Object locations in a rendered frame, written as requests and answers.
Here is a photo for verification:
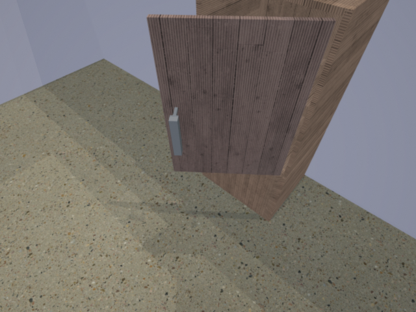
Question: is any cupboard door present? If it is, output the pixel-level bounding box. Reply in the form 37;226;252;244
147;14;336;176

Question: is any handle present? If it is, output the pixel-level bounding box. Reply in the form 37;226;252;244
168;107;183;155

